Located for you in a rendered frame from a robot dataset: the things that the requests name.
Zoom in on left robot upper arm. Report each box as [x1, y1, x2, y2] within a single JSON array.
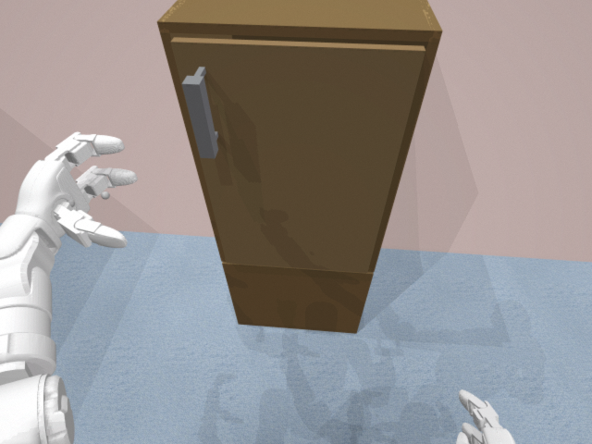
[[0, 374, 75, 444]]

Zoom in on left robot hand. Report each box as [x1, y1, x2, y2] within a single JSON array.
[[15, 132, 138, 248]]

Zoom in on cupboard door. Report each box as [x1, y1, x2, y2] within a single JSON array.
[[171, 37, 426, 273]]

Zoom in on left robot forearm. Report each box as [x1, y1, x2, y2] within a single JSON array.
[[0, 215, 62, 386]]

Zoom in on right robot hand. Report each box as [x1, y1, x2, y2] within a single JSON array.
[[456, 389, 515, 444]]

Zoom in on handle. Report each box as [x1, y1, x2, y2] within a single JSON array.
[[182, 67, 218, 159]]

